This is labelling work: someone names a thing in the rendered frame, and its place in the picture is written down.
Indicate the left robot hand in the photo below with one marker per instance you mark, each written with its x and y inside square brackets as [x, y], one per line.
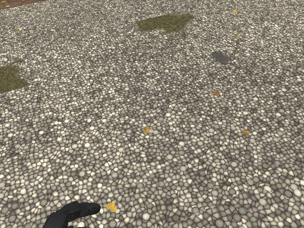
[70, 212]

